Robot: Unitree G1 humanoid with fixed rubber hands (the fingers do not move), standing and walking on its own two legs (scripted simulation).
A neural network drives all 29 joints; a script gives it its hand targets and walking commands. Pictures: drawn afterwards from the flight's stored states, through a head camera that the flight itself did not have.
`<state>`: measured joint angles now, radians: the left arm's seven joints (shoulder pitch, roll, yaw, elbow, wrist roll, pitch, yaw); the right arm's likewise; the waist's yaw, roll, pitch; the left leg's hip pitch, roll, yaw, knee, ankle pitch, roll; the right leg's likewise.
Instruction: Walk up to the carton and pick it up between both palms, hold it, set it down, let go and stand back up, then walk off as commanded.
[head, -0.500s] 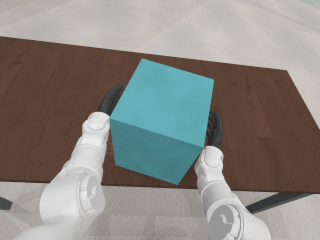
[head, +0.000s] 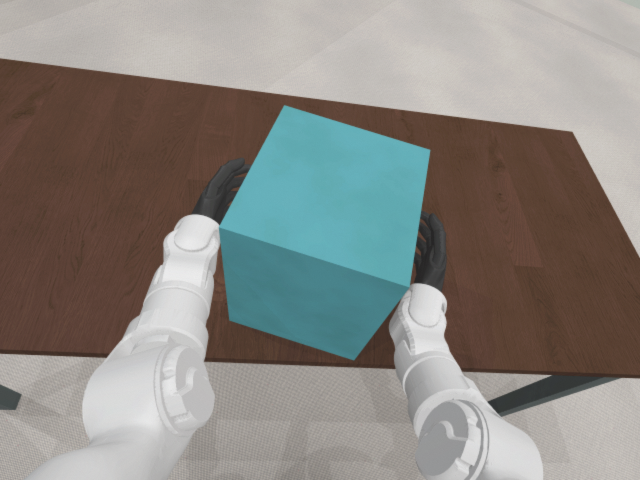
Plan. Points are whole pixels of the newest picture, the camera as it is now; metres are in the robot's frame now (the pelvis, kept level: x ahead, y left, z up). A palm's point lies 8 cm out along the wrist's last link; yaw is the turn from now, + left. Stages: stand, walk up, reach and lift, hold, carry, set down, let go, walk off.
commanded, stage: reach and lift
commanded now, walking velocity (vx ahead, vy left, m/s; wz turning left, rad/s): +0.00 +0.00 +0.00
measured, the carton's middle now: (321, 242) +0.43 -0.03 +0.00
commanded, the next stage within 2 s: none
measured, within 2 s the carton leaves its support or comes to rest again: leaves its support in 0.50 s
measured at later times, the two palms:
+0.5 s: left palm (216, 211) +0.44 +0.11 +0.05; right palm (430, 279) +0.35 -0.17 +0.02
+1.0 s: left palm (237, 209) +0.43 +0.08 +0.07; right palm (457, 279) +0.34 -0.19 +0.04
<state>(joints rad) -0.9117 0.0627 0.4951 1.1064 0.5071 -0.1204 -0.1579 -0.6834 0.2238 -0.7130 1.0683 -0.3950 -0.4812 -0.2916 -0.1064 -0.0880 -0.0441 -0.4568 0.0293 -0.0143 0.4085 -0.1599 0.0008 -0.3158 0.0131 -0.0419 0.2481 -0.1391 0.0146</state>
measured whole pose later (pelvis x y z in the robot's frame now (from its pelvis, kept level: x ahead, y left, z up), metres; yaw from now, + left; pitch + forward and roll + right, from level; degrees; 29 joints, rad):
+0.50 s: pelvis +0.00 +0.00 +0.00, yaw +0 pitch +12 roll -2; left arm -0.91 0.06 0.40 1.17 0.44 -0.16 -0.11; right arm -0.65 0.19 -0.67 1.11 -0.33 -0.55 -0.29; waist -0.08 -0.07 -0.07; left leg -0.45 0.04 -0.01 0.39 -0.16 0.00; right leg -0.30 0.02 -0.04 0.22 -0.12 0.01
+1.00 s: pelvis +0.00 -0.01 +0.00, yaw -2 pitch +9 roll -1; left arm -0.88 0.03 0.34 1.14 0.35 -0.15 -0.06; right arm -0.58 0.13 -0.48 1.03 -0.21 -0.45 -0.28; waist -0.06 -0.06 -0.08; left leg -0.36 0.04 0.03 0.32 -0.13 -0.01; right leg -0.26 0.02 0.00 0.22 -0.12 0.00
